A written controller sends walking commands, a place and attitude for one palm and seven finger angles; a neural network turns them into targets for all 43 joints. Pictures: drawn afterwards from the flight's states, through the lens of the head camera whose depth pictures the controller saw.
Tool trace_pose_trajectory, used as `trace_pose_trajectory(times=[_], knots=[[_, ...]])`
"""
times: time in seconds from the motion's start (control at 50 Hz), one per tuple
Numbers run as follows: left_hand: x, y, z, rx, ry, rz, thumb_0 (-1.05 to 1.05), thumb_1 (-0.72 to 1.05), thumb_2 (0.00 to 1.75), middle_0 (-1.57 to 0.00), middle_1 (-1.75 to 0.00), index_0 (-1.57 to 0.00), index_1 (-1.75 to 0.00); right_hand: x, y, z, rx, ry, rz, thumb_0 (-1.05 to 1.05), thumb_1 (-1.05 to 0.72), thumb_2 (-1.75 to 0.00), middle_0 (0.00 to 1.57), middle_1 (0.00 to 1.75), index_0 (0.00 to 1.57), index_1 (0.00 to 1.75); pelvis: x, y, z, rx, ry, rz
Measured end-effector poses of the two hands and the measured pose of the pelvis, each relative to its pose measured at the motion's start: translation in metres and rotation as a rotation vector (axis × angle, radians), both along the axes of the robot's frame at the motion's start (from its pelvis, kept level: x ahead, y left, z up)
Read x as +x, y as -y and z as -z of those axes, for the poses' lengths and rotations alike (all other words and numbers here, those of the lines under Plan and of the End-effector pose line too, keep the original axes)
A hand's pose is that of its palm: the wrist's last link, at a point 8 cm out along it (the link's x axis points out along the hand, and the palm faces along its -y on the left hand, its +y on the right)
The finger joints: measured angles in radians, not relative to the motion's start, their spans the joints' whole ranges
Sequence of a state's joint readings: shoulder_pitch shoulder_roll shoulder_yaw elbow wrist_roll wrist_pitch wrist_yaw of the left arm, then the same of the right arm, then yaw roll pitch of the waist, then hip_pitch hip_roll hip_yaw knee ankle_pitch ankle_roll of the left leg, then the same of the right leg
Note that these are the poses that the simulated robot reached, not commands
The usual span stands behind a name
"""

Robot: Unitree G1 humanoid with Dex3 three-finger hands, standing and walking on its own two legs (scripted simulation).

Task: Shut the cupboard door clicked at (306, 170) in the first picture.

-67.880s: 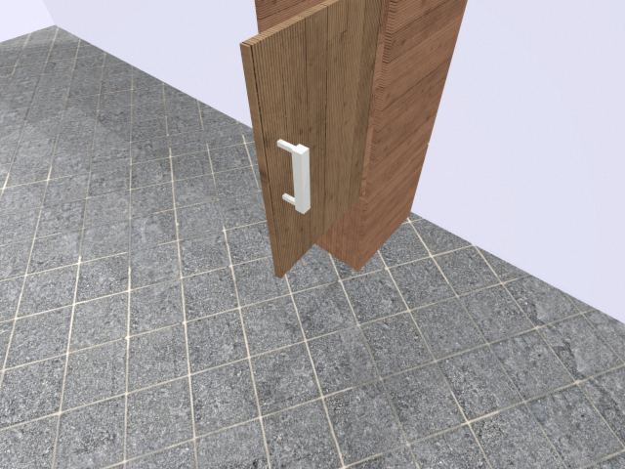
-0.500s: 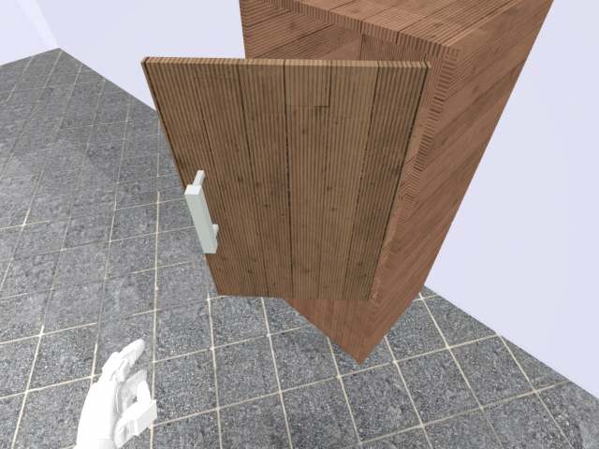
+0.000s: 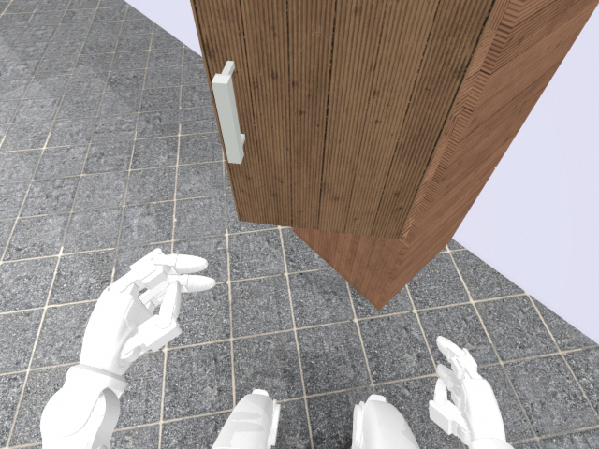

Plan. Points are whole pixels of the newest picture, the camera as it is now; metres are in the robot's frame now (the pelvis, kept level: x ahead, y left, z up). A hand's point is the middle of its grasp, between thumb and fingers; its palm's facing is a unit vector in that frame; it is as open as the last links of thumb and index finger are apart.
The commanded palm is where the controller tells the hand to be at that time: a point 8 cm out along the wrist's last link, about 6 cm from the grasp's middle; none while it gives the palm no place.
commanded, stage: raise the hand and make a fist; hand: left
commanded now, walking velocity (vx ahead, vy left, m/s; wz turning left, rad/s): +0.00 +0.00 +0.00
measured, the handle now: (232, 114) +0.58 +0.17 +0.10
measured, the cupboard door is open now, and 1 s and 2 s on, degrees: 40 40 40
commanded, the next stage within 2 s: bring the fist close to the handle in 1.28 s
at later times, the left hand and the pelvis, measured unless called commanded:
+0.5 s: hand (158, 307) +0.26 +0.19 +0.08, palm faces -0.06 -1.00 -0.04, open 3.2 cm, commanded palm +0.24 +0.24 +0.09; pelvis +0.04 +0.01 +0.02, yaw -1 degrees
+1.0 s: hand (168, 287) +0.27 +0.18 +0.10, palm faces -0.06 -1.00 -0.05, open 3.1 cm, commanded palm +0.25 +0.23 +0.10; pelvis +0.05 -0.01 +0.03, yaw +0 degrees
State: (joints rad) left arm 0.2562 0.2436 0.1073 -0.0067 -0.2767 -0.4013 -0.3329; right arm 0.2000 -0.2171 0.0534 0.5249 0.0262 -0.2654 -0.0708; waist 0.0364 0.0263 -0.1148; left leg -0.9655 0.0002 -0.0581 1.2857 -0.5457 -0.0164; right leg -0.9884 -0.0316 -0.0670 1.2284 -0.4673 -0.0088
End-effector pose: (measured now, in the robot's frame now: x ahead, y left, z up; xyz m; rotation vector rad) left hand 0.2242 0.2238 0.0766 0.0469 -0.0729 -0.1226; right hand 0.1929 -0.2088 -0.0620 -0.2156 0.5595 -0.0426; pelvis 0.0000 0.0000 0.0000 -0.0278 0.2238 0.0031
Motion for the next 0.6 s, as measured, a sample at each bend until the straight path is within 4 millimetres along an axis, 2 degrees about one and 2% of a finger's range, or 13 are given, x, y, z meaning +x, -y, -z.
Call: trace_pose_trajectory(times=[0.06, 0.12, 0.22, 0.3, 0.4, 0.44, 0.6], knots=[[0.009, 0.005, 0.014, -0.021, -0.151, 0.039, 0.01, 0.9, 0.9, -0.66, -0.81, -0.66, -0.81, -0.019, -0.003, 0.0, 0.024, -0.053, 0.056, 0.01, -0.9, -0.9, 0.21, 0.3, 0.21, 0.3, 0.003, -0.005, -0.007, 0.006, -0.003, 0.012], [0.007, -0.003, 0.02, -0.036, -0.24, -0.02, 0.01, 0.89, 0.9, -0.72, -0.87, -0.72, -0.87, -0.034, 0.0, -0.005, 0.015, -0.095, 0.103, 0.02, -0.9, -0.9, 0.21, 0.3, 0.21, 0.3, 0.009, -0.009, -0.015, 0.01, -0.005, 0.023], [-0.002, -0.03, -0.002, 0.002, -0.124, -0.163, 0.02, 0.9, 0.9, -0.81, -0.97, -0.81, -0.97, -0.039, 0.01, -0.011, -0.049, -0.136, 0.093, 0.02, -0.9, -0.9, 0.21, 0.3, 0.21, 0.3, 0.019, -0.013, -0.019, 0.002, -0.012, 0.017], [-0.001, -0.031, -0.01, 0.016, -0.047, -0.135, 0.01, 0.9, 0.9, -0.88, -1.05, -0.88, -1.05, -0.026, 0.015, -0.011, -0.087, -0.133, 0.058, 0.02, -0.9, -0.9, 0.2, 0.3, 0.21, 0.3, 0.023, -0.016, -0.016, -0.009, -0.019, 0.003], [0.009, -0.014, 0.005, 0.006, -0.142, -0.016, 0.01, 0.9, 0.9, -0.97, -1.15, -0.97, -1.15, 0.0, 0.013, -0.019, -0.086, -0.077, 0.058, 0.02, -0.91, -0.9, 0.2, 0.3, 0.21, 0.3, 0.028, -0.018, -0.017, -0.011, -0.025, 0.004], [0.011, -0.013, 0.004, 0.005, -0.165, -0.013, 0.01, 0.9, 0.9, -1.01, -1.19, -1.01, -1.19, 0.01, 0.011, -0.025, -0.077, -0.053, 0.06, 0.02, -0.91, -0.9, 0.2, 0.3, 0.21, 0.3, 0.032, -0.017, -0.019, -0.009, -0.024, 0.008], [0.016, -0.031, -0.03, 0.019, -0.052, -0.148, 0.02, 0.9, 0.9, -1.16, -1.35, -1.16, -1.35, 0.039, -0.003, -0.036, -0.035, -0.021, 0.008, 0.01, -0.91, -0.9, 0.2, 0.3, 0.21, 0.3, 0.045, -0.011, -0.026, -0.011, -0.019, -0.002]])
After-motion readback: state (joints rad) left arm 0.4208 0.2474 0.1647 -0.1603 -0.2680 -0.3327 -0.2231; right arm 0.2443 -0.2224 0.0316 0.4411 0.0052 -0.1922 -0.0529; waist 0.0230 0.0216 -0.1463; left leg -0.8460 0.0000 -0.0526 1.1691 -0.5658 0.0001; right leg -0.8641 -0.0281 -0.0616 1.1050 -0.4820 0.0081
